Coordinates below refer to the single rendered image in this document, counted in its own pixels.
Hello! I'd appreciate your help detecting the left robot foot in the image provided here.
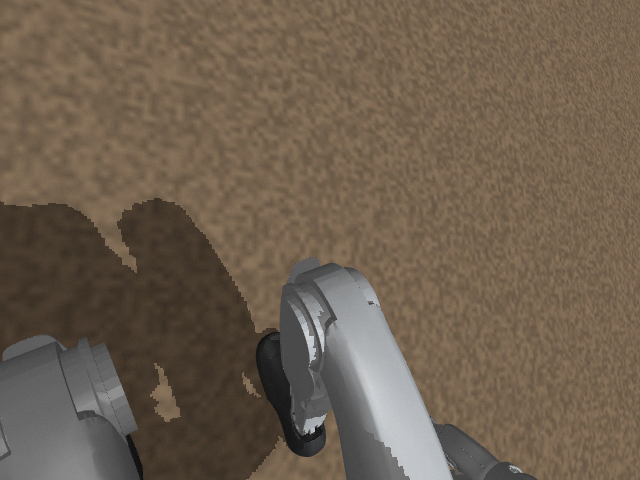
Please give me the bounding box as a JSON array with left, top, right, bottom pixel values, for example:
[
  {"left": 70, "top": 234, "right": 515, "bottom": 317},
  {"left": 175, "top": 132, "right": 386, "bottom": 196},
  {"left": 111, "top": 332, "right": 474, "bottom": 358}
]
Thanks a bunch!
[{"left": 126, "top": 434, "right": 143, "bottom": 480}]

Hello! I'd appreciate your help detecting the right robot foot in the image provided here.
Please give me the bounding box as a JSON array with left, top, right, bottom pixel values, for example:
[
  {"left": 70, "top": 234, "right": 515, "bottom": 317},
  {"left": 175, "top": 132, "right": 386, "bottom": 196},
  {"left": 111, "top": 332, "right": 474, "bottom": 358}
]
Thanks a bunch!
[{"left": 256, "top": 332, "right": 326, "bottom": 457}]

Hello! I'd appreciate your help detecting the right robot arm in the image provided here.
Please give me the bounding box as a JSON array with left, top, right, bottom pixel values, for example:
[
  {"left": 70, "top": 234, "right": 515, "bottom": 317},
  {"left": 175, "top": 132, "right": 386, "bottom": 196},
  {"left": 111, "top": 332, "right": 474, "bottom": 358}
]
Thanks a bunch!
[{"left": 484, "top": 462, "right": 538, "bottom": 480}]

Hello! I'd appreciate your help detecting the right robot hand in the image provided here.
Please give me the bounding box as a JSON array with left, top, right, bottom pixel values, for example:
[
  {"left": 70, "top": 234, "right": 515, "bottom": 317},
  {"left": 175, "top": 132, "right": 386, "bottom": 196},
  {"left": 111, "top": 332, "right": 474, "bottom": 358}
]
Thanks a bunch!
[{"left": 430, "top": 416, "right": 500, "bottom": 480}]

